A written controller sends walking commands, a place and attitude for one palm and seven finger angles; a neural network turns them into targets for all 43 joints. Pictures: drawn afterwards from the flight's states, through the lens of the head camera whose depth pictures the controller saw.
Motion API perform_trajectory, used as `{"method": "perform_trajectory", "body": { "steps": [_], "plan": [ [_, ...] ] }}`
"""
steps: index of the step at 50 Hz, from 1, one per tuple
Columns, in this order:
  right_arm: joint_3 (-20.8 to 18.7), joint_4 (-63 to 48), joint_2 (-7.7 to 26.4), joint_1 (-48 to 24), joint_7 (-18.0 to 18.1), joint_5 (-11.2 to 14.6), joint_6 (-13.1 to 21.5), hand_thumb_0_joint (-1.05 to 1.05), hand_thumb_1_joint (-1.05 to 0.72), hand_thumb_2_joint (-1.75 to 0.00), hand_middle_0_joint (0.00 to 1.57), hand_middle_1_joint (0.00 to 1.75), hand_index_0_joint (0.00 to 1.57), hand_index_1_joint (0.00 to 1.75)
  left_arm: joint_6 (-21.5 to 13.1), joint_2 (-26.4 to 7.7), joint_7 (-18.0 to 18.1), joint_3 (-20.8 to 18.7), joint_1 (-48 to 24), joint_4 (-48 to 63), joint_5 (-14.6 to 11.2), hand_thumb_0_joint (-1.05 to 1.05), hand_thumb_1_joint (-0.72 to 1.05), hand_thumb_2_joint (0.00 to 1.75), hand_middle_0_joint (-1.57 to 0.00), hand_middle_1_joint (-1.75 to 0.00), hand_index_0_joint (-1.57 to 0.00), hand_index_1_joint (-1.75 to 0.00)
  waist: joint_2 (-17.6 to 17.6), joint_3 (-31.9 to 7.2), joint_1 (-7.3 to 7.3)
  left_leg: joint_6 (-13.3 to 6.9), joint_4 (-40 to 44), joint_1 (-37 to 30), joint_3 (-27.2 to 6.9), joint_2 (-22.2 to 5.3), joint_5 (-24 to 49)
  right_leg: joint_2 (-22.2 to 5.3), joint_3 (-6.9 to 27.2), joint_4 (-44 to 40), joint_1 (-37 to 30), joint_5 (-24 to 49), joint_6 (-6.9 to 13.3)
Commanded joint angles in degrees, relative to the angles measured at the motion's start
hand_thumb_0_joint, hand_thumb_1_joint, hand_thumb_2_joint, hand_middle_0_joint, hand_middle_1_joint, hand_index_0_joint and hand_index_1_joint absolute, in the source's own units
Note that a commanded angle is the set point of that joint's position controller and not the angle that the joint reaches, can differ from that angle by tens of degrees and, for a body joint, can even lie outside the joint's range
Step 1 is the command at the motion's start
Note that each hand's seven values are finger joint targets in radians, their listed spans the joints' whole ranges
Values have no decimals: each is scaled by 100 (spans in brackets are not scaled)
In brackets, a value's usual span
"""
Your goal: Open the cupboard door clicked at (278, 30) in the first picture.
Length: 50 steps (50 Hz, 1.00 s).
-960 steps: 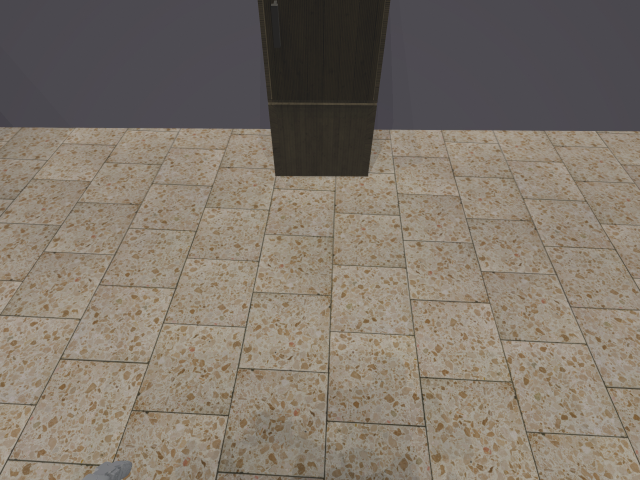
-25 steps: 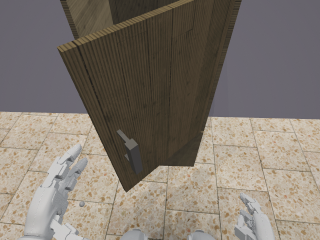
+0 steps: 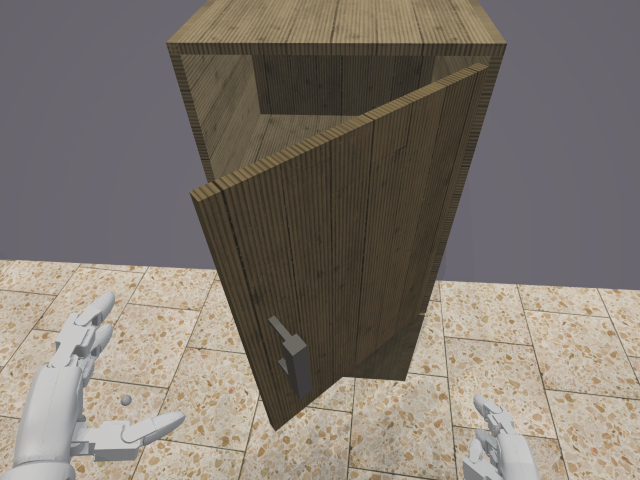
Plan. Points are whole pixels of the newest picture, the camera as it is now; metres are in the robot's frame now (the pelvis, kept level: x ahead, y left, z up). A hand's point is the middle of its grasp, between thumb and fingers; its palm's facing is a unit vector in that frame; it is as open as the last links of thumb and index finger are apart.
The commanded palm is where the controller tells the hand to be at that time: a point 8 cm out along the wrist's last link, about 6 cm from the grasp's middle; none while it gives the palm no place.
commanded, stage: draw the hand back to the body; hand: left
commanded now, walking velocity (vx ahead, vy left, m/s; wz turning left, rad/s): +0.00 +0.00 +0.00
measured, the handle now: (289, 357) +0.29 +0.09 -0.03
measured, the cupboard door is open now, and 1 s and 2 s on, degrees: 44 44 44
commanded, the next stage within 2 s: step back with the hand held close in 0.76 s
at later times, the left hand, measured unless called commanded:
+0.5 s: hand (59, 325) +0.20 +0.26 +0.18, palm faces +0.46 -0.79 -0.41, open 8.0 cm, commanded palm +0.15 +0.29 +0.19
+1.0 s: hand (59, 337) +0.19 +0.25 +0.18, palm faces +0.45 -0.78 -0.43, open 7.5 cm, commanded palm +0.13 +0.28 +0.19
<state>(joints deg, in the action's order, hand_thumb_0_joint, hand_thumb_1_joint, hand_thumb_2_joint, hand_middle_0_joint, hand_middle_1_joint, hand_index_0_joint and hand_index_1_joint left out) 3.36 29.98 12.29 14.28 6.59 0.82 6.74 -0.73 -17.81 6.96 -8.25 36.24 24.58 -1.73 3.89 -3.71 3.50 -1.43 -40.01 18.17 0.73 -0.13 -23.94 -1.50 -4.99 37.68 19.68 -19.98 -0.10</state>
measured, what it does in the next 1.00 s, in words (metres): stands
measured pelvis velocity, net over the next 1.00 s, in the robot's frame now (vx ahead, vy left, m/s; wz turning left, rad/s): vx -0.02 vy -0.01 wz -0.02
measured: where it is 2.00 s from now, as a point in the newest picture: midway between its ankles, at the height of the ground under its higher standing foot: outside the picture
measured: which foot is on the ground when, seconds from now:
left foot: down 0.00-1.00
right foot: down 0.00-1.00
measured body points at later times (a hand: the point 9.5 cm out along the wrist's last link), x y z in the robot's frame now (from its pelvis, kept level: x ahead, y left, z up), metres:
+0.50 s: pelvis +0.00 +0.00 +0.02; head -0.01 -0.02 +0.47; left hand +0.17 +0.30 +0.20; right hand +0.19 -0.22 -0.06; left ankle -0.03 +0.10 -0.72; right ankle +0.00 -0.12 -0.72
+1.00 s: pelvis -0.02 -0.01 +0.02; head -0.03 -0.03 +0.47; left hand +0.16 +0.29 +0.21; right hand +0.17 -0.24 -0.06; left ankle -0.03 +0.10 -0.72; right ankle +0.00 -0.12 -0.72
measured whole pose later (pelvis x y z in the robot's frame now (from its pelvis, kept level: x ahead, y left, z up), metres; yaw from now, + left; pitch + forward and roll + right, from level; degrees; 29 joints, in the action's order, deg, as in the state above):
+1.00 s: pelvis -0.02 -0.01 +0.02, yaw -1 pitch -3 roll -1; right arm 1.7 35.9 13.0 9.8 4.2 -0.3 5.0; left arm -7.5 -20.0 6.4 -21.9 25.3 21.1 -2.2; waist 3.8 1.4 2.9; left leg -0.3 -24.2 6.6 1.7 -1.7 -14.8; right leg 0.9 -4.2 19.9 7.6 -9.6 1.1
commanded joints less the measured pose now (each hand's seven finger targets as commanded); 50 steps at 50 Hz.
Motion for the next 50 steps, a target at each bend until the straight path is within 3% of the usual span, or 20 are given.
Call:
{"method": "perform_trajectory", "body": {
  "steps": [1,8,12,19,21,23,27,30,40,43,44,45,46,47,48,50],
  "plan": [
    [-241,-773,626,-657,16,-47,407,0,-90,-90,20,30,20,30,-406,-792,143,-749,-478,1217,30,0,27,63,-18,-30,-18,-30,-213,-182,-67,53,1149,-372,-197,-132,2244,41,109,-875,-876,1461,100],
    [-253,-534,630,-794,-122,-89,448,0,-90,-90,20,30,20,30,-507,-991,120,-1206,-797,1309,10,0,51,74,-19,-30,-19,-30,199,-119,29,155,1600,-872,-161,-177,2993,63,118,-1255,-1434,1856,121],
    [-291,-446,652,-869,-164,-110,405,0,-90,-90,20,30,20,30,-543,-1105,105,-1483,-976,1225,-41,0,65,80,-19,-30,-19,-30,-11,-57,53,138,1763,-1013,-119,-186,3045,95,135,-1438,-1625,2016,117],
    [-357,-335,666,-991,-184,-123,324,0,-90,-90,20,30,20,30,-652,-1326,95,-1931,-1523,1185,-107,0,90,90,-20,-30,-20,-30,75,-19,77,95,1927,-1187,-22,-151,2779,101,215,-1674,-1761,2025,120],
    [-378,-280,662,-972,-198,-123,295,0,-90,-90,20,30,20,30,-632,-1022,50,-1702,-1206,819,-120,0,90,90,-20,-30,-20,-30,-17,134,54,81,1950,-1216,18,-174,2855,90,205,-1717,-1721,2085,103],
    [-409,-304,695,-1003,-240,-115,256,0,-90,-90,20,30,20,30,-641,-993,10,-1632,-1253,869,-124,0,90,90,-20,-30,-20,-30,-134,109,52,69,1993,-1219,4,-179,2795,106,218,-1757,-1746,2035,94],
    [-428,-303,694,-1067,-221,-132,247,0,-90,-90,20,30,20,30,-689,-1191,30,-1770,-1339,994,-106,0,90,90,-20,-30,-20,-30,-91,-14,91,39,2029,-1248,18,-135,2601,105,256,-1800,-1842,1994,107],
    [-430,-261,679,-1092,-197,-142,282,0,-90,-90,20,30,20,30,-715,-1345,59,-1892,-1365,1113,-89,0,90,90,-20,-30,-20,-30,145,-50,110,38,2002,-1288,53,-113,2594,87,298,-1834,-1878,2060,131],
    [-452,-161,656,-1127,-182,-130,351,0,-90,-90,20,30,20,30,-750,-1135,27,-1723,-1399,828,-105,0,90,90,-20,-30,-20,-30,-115,350,58,9,2090,-1265,88,-98,2153,115,315,-2071,-1651,1674,98],
    [-453,-161,638,-1155,-186,-129,364,0,-90,-90,20,30,20,30,-791,-1180,29,-1768,-1446,879,-103,0,90,90,-20,-30,-20,-30,-129,269,78,-1,2132,-1307,74,-95,1985,127,335,-2101,-1645,1468,83],
    [-438,-141,648,-1216,-175,-126,387,0,-90,-90,20,30,20,30,-833,-1292,49,-1754,-2080,1142,-80,0,90,90,-20,-30,-20,-30,128,173,31,-2,2135,-1356,84,-64,1871,107,375,-2135,-1625,1376,84],
    [-297,-402,634,-1104,-166,-18,282,0,-90,-90,20,30,20,30,-1133,-2211,151,-2616,-3113,1323,21,0,90,90,-20,-30,-20,-30,308,946,-210,-35,2076,-739,-48,-115,1192,-125,812,-2402,-1005,1254,82],
    [-395,-270,642,-1047,-130,-82,189,0,-90,-90,20,30,20,30,-1102,-1544,75,-2191,-1941,614,-23,0,90,90,-20,-30,-20,-30,-390,702,-223,-74,1871,-784,-132,-144,1246,-230,830,-2471,-896,1270,83],
    [-440,-330,726,-1020,-162,-99,105,0,-90,-90,20,30,20,30,-1051,-1317,22,-1998,-1345,485,-26,0,90,90,-20,-30,-20,-30,-547,457,-222,-78,1763,-956,-66,-126,1399,-264,841,-2489,-875,1315,86],
    [-459,-372,750,-1054,-180,-117,44,0,-90,-90,20,30,20,30,-1071,-1275,0,-1914,-1216,700,-31,0,90,90,-20,-30,-20,-30,-549,305,-235,-67,1718,-966,-33,-133,1562,-301,787,-2428,-904,1518,82],
    [-491,-419,803,-1086,-159,-137,-28,0,-90,-90,20,30,20,30,-1121,-1302,13,-1928,-1024,998,-30,0,90,90,-20,-30,-20,-30,-35,-43,-244,-38,1799,-916,-44,-181,1891,-320,645,-2129,-1133,1969,98]
  ]
}}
